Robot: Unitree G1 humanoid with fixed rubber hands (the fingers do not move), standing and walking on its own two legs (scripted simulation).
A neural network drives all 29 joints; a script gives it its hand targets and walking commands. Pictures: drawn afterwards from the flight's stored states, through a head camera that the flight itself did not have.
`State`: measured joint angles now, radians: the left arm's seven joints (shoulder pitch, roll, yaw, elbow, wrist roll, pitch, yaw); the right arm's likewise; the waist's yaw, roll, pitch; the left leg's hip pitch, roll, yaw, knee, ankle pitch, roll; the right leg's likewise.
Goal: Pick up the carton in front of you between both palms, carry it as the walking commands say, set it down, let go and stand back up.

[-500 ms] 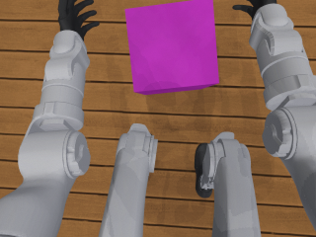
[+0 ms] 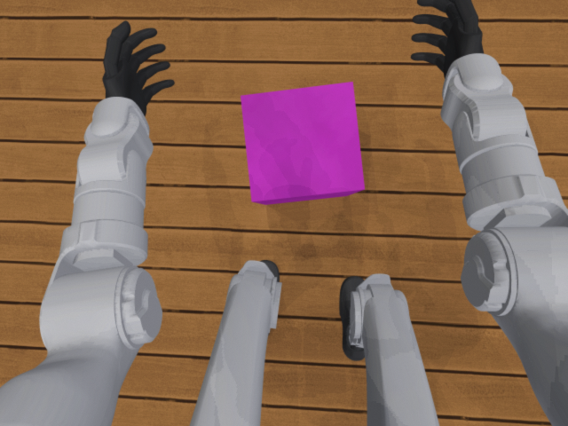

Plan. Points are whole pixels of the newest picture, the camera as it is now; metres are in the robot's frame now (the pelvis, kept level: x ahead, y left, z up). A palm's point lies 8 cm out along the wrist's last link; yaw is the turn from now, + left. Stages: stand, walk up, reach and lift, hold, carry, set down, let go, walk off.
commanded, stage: set down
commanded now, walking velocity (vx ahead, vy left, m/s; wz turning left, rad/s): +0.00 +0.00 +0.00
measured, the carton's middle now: (301, 153) +0.49 +0.05 -0.45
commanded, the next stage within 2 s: let go in 0.12 s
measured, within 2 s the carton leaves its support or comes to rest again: neither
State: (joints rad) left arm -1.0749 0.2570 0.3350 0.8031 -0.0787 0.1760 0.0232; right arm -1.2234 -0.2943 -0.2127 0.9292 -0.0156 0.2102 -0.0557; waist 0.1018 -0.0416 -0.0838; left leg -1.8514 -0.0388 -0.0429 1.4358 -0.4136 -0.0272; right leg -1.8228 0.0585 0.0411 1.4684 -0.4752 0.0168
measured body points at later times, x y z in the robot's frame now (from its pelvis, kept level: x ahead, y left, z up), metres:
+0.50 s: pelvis +0.04 +0.01 +0.13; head +0.29 +0.02 +0.50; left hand +0.42 +0.26 +0.01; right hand +0.45 -0.17 +0.01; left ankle +0.09 +0.12 -0.54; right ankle +0.07 -0.12 -0.54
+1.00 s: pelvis +0.10 +0.00 +0.20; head +0.17 -0.01 +0.65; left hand +0.27 +0.24 +0.12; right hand +0.31 -0.23 +0.11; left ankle +0.09 +0.12 -0.54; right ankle +0.07 -0.12 -0.54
